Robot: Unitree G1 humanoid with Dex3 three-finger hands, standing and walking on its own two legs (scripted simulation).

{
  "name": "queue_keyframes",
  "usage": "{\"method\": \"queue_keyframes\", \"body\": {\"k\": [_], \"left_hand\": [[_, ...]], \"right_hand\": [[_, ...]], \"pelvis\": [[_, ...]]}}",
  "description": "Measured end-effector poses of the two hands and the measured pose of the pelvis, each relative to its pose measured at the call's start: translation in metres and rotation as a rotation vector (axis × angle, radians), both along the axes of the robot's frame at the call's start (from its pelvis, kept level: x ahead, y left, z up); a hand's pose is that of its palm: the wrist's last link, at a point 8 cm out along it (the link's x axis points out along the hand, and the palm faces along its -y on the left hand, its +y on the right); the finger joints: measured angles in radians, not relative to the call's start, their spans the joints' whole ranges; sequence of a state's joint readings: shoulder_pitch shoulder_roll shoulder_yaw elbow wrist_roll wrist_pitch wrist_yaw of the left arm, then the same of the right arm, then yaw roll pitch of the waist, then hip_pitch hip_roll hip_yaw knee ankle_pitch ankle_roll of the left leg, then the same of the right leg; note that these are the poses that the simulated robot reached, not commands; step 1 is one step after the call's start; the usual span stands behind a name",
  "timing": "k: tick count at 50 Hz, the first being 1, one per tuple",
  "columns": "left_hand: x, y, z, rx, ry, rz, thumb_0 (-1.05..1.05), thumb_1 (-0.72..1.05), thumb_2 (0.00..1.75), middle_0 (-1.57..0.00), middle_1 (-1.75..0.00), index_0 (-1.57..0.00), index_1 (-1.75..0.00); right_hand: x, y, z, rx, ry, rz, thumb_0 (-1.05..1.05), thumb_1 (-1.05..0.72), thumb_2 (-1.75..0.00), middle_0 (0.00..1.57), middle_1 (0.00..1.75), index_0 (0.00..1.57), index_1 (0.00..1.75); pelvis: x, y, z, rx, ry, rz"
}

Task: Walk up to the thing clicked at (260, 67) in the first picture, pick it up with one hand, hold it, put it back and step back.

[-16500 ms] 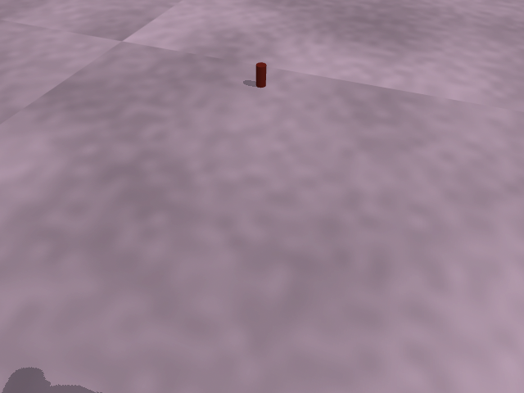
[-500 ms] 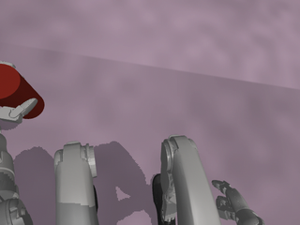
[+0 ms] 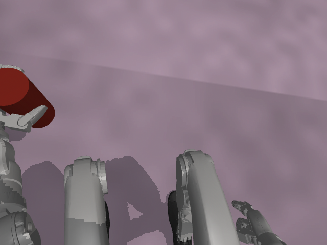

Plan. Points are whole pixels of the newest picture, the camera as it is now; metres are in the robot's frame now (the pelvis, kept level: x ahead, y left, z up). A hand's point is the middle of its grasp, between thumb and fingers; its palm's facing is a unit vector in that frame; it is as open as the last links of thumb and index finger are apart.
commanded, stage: lift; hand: left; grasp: from the side
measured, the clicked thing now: (25, 102) +0.44 +0.28 -0.05
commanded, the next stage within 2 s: hold in 1.98 s
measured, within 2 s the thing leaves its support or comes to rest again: neither
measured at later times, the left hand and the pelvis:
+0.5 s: hand out of the picture +0.41 +0.27 +0.08, palm faces +0.23 -0.97 -0.04, open 10.3 cm; pelvis +0.01 +0.00 +0.08, yaw +2 degrees
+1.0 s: hand out of the picture +0.38 +0.25 +0.26, palm faces +0.27 -0.96 -0.05, open 10.3 cm; pelvis +0.04 +0.01 +0.23, yaw +5 degrees
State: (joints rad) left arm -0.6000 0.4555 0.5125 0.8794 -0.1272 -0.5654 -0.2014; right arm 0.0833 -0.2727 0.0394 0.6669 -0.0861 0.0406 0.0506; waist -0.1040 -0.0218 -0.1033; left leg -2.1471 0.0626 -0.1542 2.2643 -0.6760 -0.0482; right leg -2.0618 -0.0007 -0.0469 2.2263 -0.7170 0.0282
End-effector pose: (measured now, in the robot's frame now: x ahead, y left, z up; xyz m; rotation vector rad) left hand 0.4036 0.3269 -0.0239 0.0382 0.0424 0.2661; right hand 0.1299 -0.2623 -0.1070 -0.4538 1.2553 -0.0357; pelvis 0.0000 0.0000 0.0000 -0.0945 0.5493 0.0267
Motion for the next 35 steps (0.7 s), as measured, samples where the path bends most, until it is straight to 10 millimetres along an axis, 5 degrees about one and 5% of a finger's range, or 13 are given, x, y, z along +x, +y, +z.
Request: {"method": "queue_keyframes", "body": {"k": [17, 35], "left_hand": [[-0.021, -0.001, 0.061, 0.005, -0.006, -0.028, -0.05, -0.48, 1.13, -0.69, -1.03, -0.73, -1.07], [-0.040, -0.020, 0.181, 0.007, 0.008, -0.016, -0.05, -0.47, 1.12, -0.68, -1.03, -0.73, -1.07]], "right_hand": [[0.010, 0.009, 0.038, 0.033, -0.067, -0.051, 0.00, -0.93, -0.90, 0.20, 0.30, 0.20, 0.30], [0.060, 0.024, 0.136, 0.079, -0.216, -0.074, 0.00, -0.92, -0.89, 0.20, 0.30, 0.20, 0.30]], "pelvis": [[0.000, 0.001, 0.042, 0.008, 0.012, 0.015], [0.018, 0.003, 0.138, 0.016, -0.018, 0.037]]}}
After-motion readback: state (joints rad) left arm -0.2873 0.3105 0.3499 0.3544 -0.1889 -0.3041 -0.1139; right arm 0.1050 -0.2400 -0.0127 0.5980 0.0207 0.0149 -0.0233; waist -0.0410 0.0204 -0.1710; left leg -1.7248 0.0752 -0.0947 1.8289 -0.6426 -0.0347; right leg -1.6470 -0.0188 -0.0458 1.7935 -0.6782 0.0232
